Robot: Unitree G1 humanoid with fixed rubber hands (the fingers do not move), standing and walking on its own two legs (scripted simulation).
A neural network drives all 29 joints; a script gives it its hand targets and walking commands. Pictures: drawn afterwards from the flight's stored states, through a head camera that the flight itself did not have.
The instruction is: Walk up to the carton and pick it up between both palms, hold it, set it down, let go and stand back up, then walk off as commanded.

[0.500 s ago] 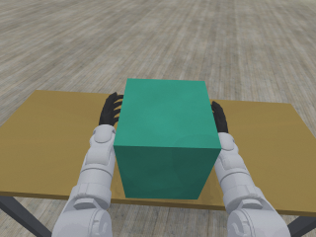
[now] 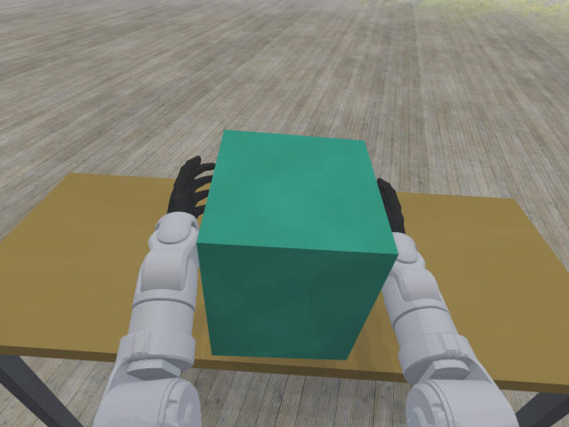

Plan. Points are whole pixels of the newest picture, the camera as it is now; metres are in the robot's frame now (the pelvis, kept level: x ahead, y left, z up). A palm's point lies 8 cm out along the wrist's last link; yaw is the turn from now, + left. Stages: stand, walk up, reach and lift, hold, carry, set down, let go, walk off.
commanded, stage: reach and lift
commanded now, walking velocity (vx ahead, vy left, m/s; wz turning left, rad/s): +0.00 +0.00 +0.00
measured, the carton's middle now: (287, 248) +0.36 +0.02 +0.12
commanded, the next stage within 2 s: hold in 1.50 s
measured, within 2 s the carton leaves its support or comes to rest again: neither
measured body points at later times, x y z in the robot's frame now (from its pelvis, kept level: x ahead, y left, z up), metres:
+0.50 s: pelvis +0.00 +0.00 +0.00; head -0.05 +0.01 +0.45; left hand +0.38 +0.17 +0.19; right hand +0.39 -0.13 +0.16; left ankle +0.02 +0.13 -0.75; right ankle +0.01 -0.11 -0.75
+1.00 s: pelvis +0.00 +0.00 +0.00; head -0.05 +0.01 +0.45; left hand +0.38 +0.17 +0.21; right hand +0.39 -0.13 +0.18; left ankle +0.02 +0.13 -0.75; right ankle +0.01 -0.11 -0.75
